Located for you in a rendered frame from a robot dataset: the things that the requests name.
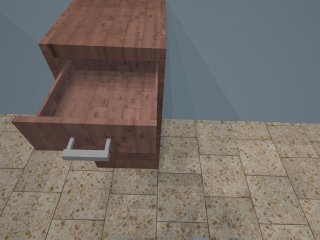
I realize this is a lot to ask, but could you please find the drawer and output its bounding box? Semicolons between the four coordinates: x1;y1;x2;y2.
11;58;159;154

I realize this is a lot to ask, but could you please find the handle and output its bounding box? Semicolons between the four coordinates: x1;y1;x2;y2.
61;137;111;162

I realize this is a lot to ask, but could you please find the cabinet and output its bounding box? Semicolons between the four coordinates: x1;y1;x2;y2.
38;0;167;169

